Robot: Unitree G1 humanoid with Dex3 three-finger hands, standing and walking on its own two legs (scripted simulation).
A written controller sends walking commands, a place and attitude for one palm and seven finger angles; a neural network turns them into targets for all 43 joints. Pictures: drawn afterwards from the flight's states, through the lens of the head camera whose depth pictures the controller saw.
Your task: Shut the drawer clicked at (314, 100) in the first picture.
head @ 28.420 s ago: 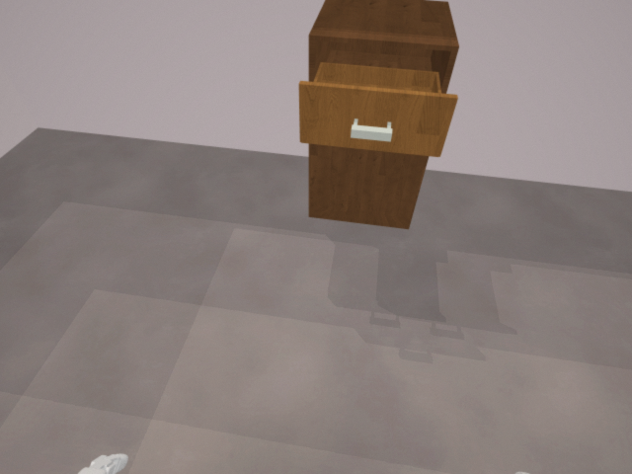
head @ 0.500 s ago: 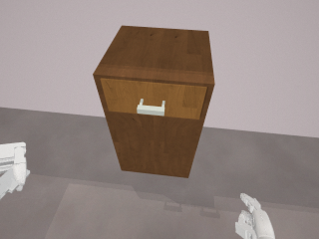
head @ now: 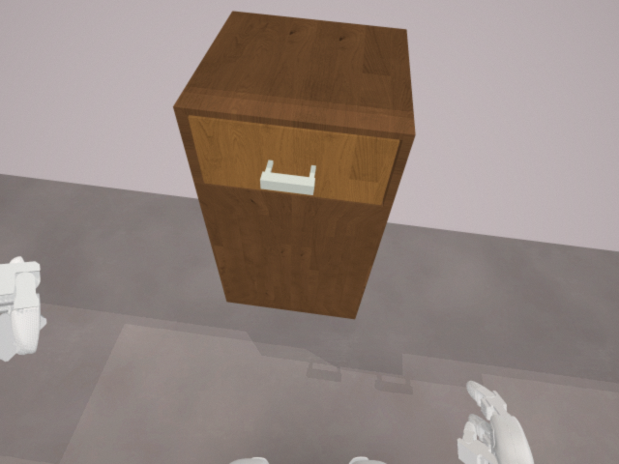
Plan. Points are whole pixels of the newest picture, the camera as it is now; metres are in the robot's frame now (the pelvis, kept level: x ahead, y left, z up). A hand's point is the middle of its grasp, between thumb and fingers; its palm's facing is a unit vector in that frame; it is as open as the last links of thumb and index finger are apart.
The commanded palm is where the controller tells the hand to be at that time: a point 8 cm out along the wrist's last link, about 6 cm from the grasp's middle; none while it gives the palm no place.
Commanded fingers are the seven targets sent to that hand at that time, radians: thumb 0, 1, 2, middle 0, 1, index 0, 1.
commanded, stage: step back with the hand held close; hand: left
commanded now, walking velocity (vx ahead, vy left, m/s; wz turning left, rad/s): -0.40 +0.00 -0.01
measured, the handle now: (289, 175) +0.65 +0.07 -0.07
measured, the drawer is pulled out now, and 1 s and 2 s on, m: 0.00 0.00 0.00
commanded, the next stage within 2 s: stop stepping back and stand still in 0.54 s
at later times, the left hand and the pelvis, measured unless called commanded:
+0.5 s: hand out of the picture +0.13 +0.24 +0.19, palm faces +0.37 -0.84 -0.40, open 3.3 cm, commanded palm +0.06 +0.27 +0.19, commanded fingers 0.00 0.90 0.90 -1.40 -1.60 -1.40 -1.60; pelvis -0.07 -0.01 +0.02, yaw -2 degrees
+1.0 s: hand out of the picture +0.03 +0.20 +0.17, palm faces +0.24 -0.86 -0.44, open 3.3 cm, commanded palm -0.03 +0.25 +0.19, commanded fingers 0.00 0.90 0.90 -1.40 -1.60 -1.40 -1.60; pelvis -0.18 -0.02 +0.01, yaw -4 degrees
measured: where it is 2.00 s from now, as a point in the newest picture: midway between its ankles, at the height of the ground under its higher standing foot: outside the picture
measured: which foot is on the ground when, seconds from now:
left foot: down 0.00-0.62, up 0.64-0.76, down 0.78-1.00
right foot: down 0.00-0.22, up 0.24-0.56, down 0.58-1.00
